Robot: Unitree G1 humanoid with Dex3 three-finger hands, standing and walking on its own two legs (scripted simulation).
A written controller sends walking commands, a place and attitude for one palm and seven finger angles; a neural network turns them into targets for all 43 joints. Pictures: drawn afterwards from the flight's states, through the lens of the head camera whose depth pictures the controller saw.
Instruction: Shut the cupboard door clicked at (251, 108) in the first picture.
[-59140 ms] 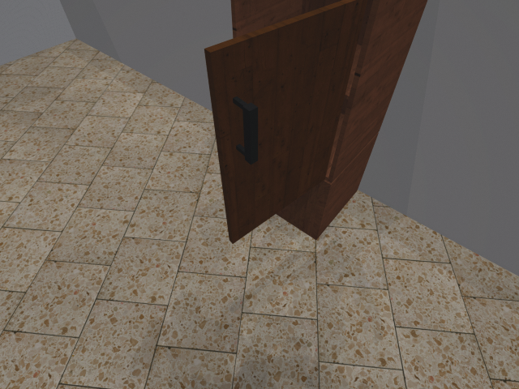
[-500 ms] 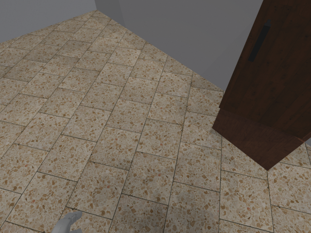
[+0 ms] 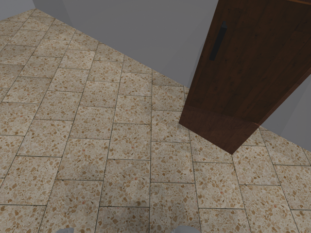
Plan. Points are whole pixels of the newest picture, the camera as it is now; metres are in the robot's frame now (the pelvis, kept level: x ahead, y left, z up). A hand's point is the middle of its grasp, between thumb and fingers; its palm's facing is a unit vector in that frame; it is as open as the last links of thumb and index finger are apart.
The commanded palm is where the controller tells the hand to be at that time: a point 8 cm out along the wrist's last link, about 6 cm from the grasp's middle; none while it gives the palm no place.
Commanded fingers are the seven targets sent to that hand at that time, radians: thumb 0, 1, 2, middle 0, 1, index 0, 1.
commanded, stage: turn to face it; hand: left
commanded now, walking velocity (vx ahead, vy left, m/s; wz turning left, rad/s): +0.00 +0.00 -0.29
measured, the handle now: (217, 41) +0.77 -0.18 +0.08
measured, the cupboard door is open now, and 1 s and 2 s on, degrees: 19 19 19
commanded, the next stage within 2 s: take the last steps up to it in 0.16 s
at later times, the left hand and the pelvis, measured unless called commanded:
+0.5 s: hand out of the picture +0.12 +0.16 -0.18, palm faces -0.13 -0.98 -0.17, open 7.4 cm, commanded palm none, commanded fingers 0.00 0.90 0.90 -0.20 -0.30 -0.20 -0.30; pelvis +0.04 -0.02 -0.01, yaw -9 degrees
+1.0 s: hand (156, 175) +0.32 +0.01 -0.17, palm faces -0.31 -0.93 -0.20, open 7.4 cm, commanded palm none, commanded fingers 0.00 0.90 0.90 -0.20 -0.30 -0.20 -0.30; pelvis +0.16 -0.14 -0.01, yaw -17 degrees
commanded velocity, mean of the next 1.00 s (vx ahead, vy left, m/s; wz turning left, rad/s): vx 0.22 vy -0.11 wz -0.18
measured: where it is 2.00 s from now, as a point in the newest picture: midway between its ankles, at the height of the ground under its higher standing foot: (184, 218)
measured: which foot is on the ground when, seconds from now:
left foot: down 0.00-0.22, up 0.24-0.50, down 0.52-0.90, up 0.92-1.00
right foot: up 0.00-0.20, down 0.22-0.50, up 0.52-0.88, down 0.90-1.00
